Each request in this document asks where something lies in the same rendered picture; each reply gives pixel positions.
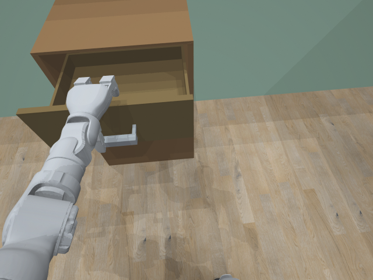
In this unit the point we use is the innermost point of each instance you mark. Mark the drawer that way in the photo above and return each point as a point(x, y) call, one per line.
point(153, 94)

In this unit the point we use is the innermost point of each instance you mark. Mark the left robot forearm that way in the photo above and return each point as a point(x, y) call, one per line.
point(65, 166)

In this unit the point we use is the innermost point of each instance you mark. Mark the cabinet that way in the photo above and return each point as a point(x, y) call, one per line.
point(77, 26)

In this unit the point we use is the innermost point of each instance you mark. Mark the robot left upper arm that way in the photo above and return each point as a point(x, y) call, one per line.
point(41, 228)

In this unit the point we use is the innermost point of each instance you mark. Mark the left robot hand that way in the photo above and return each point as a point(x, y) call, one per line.
point(93, 99)

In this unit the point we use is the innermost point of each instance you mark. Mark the handle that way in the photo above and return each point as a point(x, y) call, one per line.
point(122, 140)

